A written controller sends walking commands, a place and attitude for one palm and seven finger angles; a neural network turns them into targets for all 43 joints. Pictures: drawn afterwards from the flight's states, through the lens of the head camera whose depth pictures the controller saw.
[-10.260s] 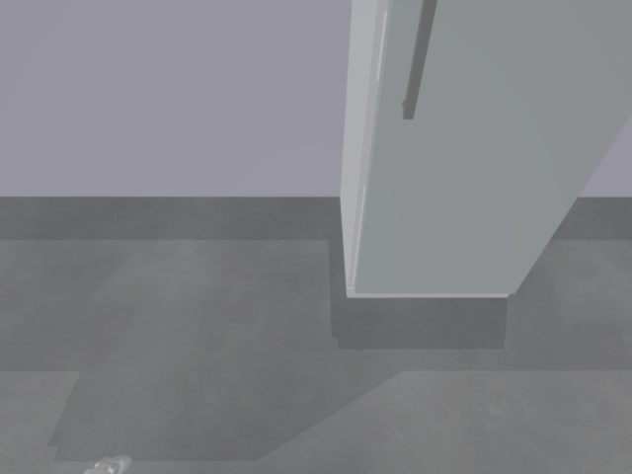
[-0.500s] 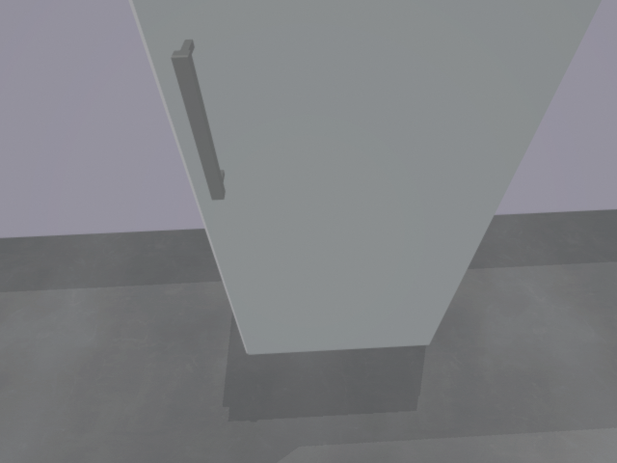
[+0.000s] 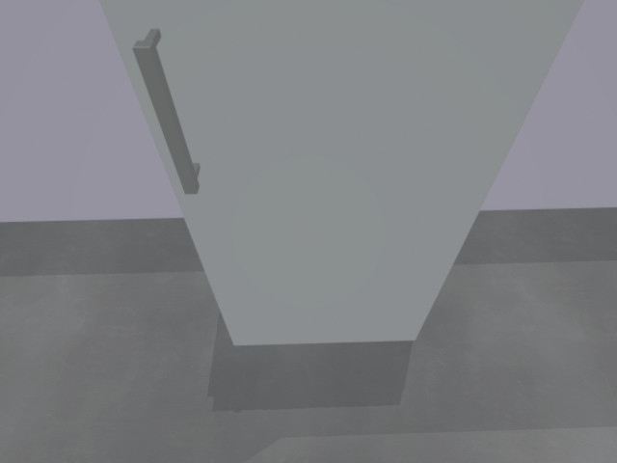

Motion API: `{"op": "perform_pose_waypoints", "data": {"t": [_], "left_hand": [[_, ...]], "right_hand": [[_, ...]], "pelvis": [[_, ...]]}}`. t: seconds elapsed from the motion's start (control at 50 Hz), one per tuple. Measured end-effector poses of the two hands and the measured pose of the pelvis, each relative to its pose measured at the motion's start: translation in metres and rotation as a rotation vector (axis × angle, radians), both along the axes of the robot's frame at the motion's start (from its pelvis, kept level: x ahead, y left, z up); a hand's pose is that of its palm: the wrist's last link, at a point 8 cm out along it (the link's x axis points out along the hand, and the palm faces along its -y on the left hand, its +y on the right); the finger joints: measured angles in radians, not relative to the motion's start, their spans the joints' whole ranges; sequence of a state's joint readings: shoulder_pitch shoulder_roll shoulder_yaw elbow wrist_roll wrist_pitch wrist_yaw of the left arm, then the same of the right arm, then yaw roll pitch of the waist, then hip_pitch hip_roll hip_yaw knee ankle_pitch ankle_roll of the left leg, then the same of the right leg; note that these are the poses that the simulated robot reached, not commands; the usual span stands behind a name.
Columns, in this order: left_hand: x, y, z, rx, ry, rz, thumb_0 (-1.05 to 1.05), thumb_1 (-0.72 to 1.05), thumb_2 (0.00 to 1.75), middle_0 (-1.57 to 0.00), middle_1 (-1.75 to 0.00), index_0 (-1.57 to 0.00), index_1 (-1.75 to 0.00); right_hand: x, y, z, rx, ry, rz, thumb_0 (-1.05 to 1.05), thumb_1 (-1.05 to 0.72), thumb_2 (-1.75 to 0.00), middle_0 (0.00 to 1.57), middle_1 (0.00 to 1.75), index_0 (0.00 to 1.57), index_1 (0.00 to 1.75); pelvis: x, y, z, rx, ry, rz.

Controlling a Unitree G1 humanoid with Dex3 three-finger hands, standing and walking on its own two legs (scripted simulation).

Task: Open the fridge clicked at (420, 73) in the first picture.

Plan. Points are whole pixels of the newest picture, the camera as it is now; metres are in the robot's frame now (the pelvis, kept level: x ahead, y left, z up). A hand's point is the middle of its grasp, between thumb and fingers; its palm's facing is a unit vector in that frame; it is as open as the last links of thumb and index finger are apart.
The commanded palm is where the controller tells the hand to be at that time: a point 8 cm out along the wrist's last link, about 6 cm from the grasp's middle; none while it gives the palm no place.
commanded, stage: come to a stop and stand still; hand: left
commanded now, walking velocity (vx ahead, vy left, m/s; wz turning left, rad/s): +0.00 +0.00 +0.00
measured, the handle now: (175, 120) +0.52 +0.23 +0.17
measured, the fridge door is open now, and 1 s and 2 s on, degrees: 0 0 0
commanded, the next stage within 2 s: look again from close up in 0.42 s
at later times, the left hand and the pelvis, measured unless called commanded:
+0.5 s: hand out of the picture +0.01 +0.16 -0.17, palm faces +0.03 -0.98 -0.21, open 7.4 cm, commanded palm none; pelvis -0.01 -0.02 +0.00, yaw +1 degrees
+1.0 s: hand out of the picture +0.01 +0.16 -0.17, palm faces +0.03 -0.98 -0.21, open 7.4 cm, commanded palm none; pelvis -0.01 -0.02 +0.00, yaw +1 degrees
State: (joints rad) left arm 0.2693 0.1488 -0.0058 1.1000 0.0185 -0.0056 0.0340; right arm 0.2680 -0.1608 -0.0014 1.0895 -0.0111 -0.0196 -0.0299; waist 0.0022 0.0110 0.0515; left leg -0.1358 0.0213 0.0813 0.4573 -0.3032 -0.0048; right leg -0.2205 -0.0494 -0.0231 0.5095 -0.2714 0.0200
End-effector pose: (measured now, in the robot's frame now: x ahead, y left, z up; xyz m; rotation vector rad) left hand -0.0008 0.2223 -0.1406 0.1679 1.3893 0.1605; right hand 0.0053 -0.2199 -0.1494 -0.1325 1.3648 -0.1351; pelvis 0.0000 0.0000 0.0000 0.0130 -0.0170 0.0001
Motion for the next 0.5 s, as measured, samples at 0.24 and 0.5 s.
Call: {"op": "perform_pose_waypoints", "data": {"t": [0.24, 0.5], "left_hand": [[-0.005, -0.016, -0.001, -0.01, -0.005, 0.012, 0.0, 0.91, 0.9, -0.2, -0.3, -0.2, -0.3], [0.004, -0.015, 0.002, 0.0, -0.043, 0.005, 0.0, 0.91, 0.9, -0.2, -0.3, -0.2, -0.3]], "right_hand": [[0.007, -0.02, 0.004, -0.014, -0.009, 0.018, 0.01, -0.91, -0.9, 0.2, 0.3, 0.2, 0.3], [-0.005, -0.025, 0.005, -0.013, 0.012, 0.02, 0.01, -0.91, -0.9, 0.2, 0.3, 0.2, 0.3]], "pelvis": [[-0.002, -0.017, 0.001, -0.003, 0.0, 0.008], [-0.008, -0.022, 0.002, -0.004, -0.001, 0.013]]}}
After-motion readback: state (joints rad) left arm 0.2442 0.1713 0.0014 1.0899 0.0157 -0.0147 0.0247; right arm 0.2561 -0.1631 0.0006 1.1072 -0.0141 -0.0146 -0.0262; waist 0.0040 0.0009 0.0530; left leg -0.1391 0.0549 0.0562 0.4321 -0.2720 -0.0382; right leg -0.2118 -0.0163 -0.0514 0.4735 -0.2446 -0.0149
